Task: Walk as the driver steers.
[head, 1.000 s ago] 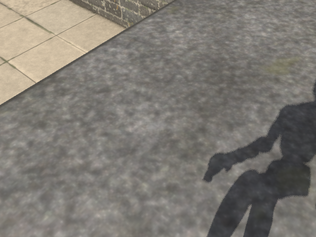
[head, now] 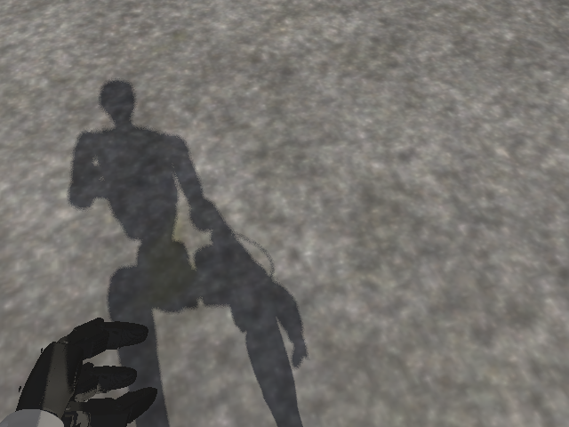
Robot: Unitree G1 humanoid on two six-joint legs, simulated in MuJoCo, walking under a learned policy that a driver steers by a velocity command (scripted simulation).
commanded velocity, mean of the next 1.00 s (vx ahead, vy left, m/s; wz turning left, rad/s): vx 1.00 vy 0.00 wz -0.20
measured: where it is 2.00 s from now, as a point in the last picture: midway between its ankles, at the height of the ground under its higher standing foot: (298, 59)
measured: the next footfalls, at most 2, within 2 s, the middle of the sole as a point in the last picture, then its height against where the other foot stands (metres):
right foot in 0.10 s outside the picture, level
left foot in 0.54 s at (270, 312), level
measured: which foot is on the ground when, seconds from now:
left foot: down 0.00-0.10, up 0.12-0.52, down 0.54-1.00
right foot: up 0.00-0.08, down 0.10-0.56, up 0.58-0.96, down 0.98-1.00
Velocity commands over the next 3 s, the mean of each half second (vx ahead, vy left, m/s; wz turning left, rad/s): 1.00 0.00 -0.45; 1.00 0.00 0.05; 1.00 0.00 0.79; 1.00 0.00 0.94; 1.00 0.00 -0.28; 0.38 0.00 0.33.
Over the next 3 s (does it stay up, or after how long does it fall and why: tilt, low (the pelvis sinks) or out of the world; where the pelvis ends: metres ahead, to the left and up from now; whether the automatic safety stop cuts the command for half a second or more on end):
stays up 2.42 0.32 0.02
